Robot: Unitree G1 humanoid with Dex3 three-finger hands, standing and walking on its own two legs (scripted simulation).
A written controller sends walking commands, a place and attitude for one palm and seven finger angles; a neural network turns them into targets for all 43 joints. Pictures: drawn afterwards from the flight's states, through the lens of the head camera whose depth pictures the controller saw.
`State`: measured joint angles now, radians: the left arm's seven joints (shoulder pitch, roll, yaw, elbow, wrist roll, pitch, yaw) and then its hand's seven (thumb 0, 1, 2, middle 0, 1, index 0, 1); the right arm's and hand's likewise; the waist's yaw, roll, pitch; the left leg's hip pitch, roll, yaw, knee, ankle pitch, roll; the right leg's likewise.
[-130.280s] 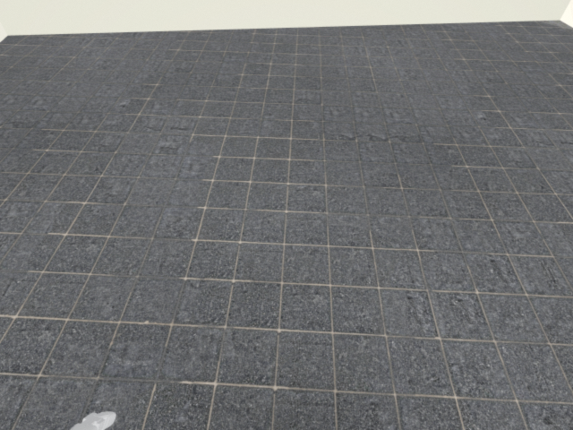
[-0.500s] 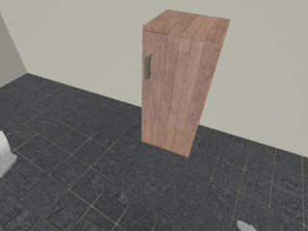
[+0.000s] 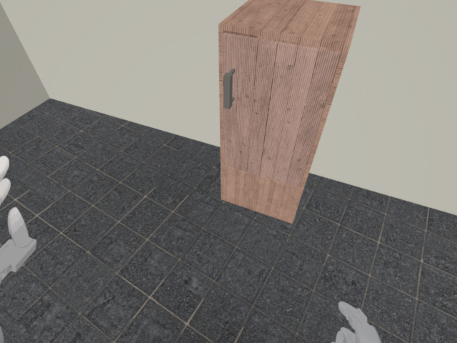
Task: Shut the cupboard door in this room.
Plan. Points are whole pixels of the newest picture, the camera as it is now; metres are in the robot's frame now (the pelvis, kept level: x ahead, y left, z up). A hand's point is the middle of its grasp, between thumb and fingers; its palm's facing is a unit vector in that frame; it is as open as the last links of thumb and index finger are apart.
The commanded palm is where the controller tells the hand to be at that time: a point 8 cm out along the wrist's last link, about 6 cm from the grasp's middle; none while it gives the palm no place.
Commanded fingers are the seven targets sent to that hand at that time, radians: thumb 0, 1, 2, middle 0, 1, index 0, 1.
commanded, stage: stop stepping back and stand still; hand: left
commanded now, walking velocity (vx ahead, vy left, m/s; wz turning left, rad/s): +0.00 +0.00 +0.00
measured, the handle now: (230, 88) +0.93 +0.05 -0.03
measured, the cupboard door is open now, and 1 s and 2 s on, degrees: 0 0 0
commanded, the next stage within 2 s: let the arm hang, fingers relaxed in 0.08 s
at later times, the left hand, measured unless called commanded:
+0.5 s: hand out of the picture +0.02 +0.19 -0.17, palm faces -0.01 -0.99 -0.16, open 7.2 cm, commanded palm none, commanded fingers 0.00 0.90 0.90 -0.20 -0.30 -0.20 -0.30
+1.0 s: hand out of the picture -0.09 +0.22 -0.17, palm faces +0.04 -0.97 -0.22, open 7.4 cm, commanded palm none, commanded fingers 0.00 0.90 0.90 -0.20 -0.30 -0.20 -0.30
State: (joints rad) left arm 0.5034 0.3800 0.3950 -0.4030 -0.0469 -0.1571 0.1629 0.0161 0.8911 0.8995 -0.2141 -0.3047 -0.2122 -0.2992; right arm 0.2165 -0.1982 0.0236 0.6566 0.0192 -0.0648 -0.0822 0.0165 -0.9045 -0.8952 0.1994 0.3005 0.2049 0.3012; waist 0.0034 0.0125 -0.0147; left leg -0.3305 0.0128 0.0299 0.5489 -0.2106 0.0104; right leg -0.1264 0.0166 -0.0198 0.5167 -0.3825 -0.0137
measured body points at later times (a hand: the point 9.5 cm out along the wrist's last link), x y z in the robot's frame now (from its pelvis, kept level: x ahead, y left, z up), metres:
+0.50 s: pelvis -0.02 +0.02 +0.00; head -0.01 +0.04 +0.45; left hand +0.02 +0.24 -0.16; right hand +0.06 -0.24 -0.13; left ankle +0.05 +0.11 -0.73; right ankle -0.07 -0.11 -0.73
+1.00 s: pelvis -0.04 +0.03 +0.01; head -0.05 +0.03 +0.46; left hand -0.09 +0.27 -0.15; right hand -0.03 -0.20 -0.15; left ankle +0.05 +0.11 -0.73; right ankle -0.07 -0.11 -0.73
